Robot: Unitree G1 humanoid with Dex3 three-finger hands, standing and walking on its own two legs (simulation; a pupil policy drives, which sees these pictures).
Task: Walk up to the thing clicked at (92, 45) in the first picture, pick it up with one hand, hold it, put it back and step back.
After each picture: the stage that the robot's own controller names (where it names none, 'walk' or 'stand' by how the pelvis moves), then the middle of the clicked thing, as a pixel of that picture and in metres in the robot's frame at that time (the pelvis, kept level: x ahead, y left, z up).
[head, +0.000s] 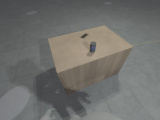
stand; (92, 47) +0.80 +0.05 -0.09
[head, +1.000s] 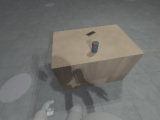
sink last; (94, 47) +0.74 +0.04 -0.07
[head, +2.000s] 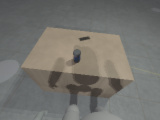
sink last; (76, 56) +0.54 +0.19 -0.06
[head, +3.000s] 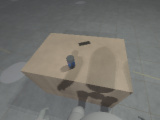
stand; (71, 62) +0.49 +0.24 -0.06
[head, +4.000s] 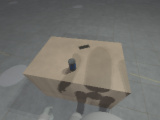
stand; (72, 65) +0.50 +0.22 -0.09
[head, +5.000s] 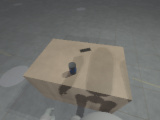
stand; (72, 68) +0.47 +0.21 -0.10
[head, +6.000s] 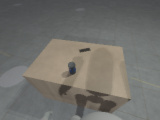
stand; (72, 68) +0.47 +0.22 -0.10
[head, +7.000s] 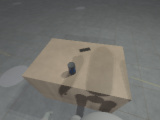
stand; (71, 68) +0.46 +0.22 -0.10
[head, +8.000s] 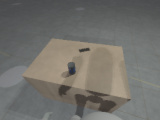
rise first; (71, 68) +0.47 +0.22 -0.10
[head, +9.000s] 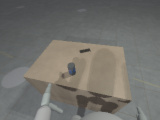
rise first; (71, 69) +0.46 +0.24 -0.09
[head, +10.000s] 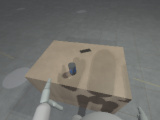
go down; (72, 68) +0.47 +0.24 -0.09
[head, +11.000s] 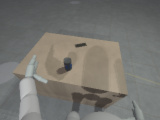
go down; (67, 64) +0.48 +0.23 -0.07
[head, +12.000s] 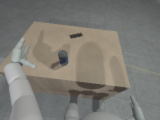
go down; (63, 58) +0.47 +0.23 -0.02
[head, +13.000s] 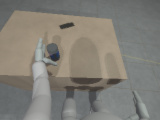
close in; (53, 52) +0.48 +0.24 +0.01
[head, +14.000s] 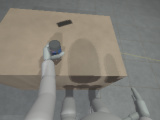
close; (56, 50) +0.49 +0.21 +0.02
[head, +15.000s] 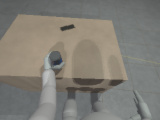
lift; (56, 60) +0.43 +0.22 +0.01
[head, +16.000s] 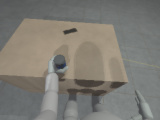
lift; (60, 64) +0.40 +0.20 +0.02
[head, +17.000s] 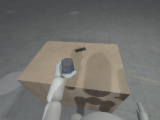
hold; (68, 68) +0.32 +0.17 +0.13
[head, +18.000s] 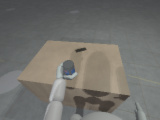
hold; (69, 70) +0.33 +0.17 +0.11
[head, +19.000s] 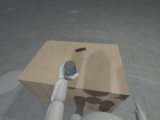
hold; (71, 70) +0.33 +0.16 +0.10
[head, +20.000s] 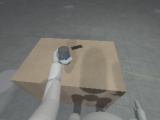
crouch; (64, 55) +0.43 +0.21 +0.12
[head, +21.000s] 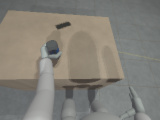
lower; (53, 50) +0.49 +0.22 +0.01
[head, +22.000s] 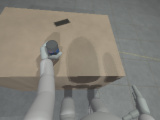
lower; (53, 50) +0.49 +0.22 +0.02
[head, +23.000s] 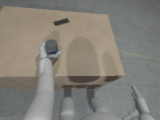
lower; (52, 49) +0.49 +0.22 +0.02
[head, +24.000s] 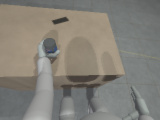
lower; (51, 48) +0.50 +0.22 +0.03
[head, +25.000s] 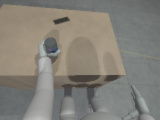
rest; (52, 47) +0.50 +0.22 +0.03
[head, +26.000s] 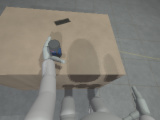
withdraw; (55, 49) +0.49 +0.21 +0.03
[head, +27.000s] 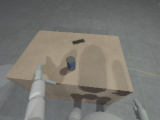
sink last; (71, 64) +0.46 +0.19 -0.03
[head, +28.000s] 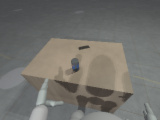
stand; (75, 65) +0.49 +0.20 -0.03
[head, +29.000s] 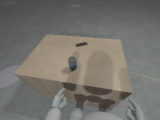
stand; (72, 63) +0.47 +0.21 -0.03
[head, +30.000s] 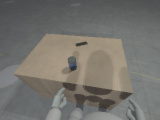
stand; (72, 63) +0.47 +0.21 -0.03
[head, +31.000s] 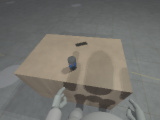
stand; (72, 63) +0.47 +0.21 -0.03
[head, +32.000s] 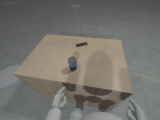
stand; (72, 64) +0.47 +0.21 -0.02
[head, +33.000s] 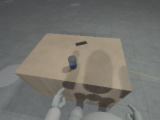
stand; (72, 62) +0.48 +0.20 -0.03
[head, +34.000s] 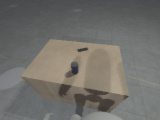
stand; (74, 68) +0.48 +0.20 -0.09
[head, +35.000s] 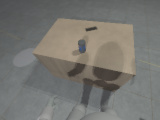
walk; (82, 46) +0.63 +0.16 -0.06
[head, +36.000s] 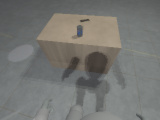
walk; (79, 31) +0.90 +0.22 -0.07
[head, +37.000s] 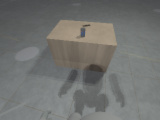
stand; (82, 32) +1.09 +0.23 -0.08
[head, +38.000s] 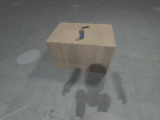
stand; (81, 34) +1.07 +0.23 -0.10
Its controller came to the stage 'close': yes
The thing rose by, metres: 0.20
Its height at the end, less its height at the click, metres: +0.00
